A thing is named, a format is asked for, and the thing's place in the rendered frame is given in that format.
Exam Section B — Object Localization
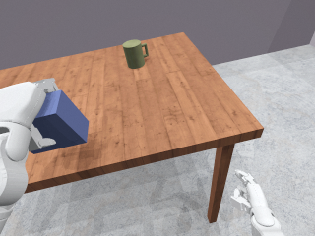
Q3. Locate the robot left forearm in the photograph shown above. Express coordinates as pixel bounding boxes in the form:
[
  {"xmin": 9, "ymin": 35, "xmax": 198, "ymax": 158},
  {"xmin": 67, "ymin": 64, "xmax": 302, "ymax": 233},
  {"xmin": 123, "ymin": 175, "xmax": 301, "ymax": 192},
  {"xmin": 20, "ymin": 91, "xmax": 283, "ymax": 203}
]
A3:
[{"xmin": 0, "ymin": 121, "xmax": 32, "ymax": 234}]

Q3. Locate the sponge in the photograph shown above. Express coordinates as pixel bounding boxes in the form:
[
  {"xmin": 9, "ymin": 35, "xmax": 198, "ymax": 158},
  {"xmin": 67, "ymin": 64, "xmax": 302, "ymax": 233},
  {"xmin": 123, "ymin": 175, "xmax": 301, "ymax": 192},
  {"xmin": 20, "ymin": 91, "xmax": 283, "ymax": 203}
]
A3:
[{"xmin": 30, "ymin": 89, "xmax": 90, "ymax": 154}]

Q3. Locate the table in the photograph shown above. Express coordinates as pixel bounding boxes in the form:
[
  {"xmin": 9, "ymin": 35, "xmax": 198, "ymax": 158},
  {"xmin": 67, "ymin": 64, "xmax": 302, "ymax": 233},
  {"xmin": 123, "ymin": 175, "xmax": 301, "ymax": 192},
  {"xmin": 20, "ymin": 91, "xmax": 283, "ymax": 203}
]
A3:
[{"xmin": 0, "ymin": 32, "xmax": 264, "ymax": 223}]

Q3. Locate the left robot hand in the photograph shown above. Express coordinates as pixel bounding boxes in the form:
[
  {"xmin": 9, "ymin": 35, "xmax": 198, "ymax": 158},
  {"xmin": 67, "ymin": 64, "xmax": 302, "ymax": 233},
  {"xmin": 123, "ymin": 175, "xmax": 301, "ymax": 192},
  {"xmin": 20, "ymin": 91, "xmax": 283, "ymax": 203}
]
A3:
[{"xmin": 0, "ymin": 78, "xmax": 60, "ymax": 152}]

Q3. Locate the right robot hand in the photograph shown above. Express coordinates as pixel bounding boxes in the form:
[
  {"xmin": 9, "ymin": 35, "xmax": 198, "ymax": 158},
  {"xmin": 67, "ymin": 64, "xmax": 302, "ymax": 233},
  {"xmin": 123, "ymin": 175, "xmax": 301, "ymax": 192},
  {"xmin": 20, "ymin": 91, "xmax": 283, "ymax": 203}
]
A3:
[{"xmin": 230, "ymin": 169, "xmax": 269, "ymax": 214}]

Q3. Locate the robot right forearm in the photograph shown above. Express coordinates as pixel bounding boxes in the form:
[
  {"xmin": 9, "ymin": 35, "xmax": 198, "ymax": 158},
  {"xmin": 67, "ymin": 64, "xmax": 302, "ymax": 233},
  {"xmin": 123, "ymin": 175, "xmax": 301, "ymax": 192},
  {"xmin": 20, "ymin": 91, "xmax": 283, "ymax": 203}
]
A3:
[{"xmin": 250, "ymin": 206, "xmax": 285, "ymax": 236}]

